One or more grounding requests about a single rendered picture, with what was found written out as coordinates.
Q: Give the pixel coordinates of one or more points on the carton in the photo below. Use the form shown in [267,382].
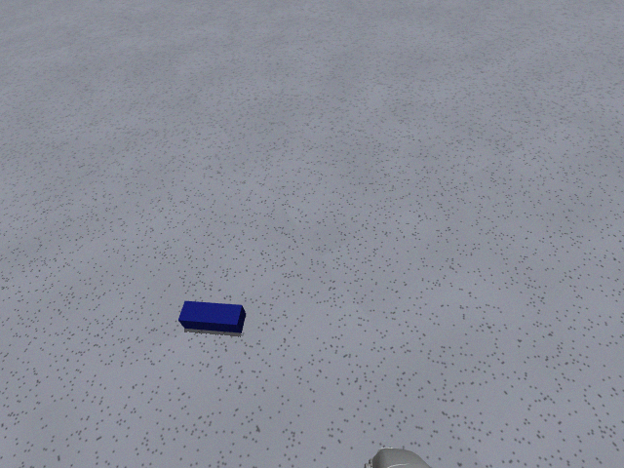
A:
[208,316]

